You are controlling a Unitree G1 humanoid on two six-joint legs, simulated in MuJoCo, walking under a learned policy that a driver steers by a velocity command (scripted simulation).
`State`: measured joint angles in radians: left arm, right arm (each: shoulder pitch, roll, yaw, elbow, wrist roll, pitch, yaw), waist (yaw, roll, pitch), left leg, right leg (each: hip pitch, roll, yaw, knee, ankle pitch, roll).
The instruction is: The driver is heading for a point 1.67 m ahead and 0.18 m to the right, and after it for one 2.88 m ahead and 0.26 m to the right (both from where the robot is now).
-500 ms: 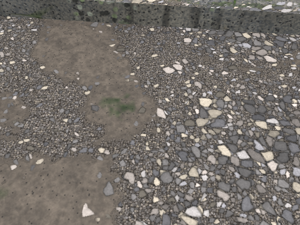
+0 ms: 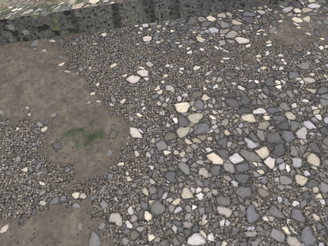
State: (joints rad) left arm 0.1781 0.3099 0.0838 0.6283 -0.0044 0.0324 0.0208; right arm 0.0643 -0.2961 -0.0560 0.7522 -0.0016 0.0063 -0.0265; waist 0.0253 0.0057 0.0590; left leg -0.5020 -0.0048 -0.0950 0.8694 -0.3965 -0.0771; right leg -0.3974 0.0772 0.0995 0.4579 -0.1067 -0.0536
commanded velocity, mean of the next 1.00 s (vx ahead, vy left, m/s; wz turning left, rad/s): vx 0.01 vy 0.00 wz -0.34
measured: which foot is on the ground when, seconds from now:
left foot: up 0.00-0.12, down 0.14-0.56, up 0.58-0.86, down 0.88-1.00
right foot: down 0.00-0.16, up 0.18-0.54, down 0.56-1.00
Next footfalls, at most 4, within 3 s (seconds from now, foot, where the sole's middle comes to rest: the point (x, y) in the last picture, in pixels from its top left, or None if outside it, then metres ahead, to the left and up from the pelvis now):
0.14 left None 0.08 0.15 -0.77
0.56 right None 0.00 -0.10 -0.77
0.88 left None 0.07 0.13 -0.77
2.78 left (182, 240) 0.44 0.00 -0.77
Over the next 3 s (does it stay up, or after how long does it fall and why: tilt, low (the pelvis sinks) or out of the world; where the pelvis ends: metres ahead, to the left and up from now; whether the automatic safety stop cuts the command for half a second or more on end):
stays up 0.36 -0.06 0.01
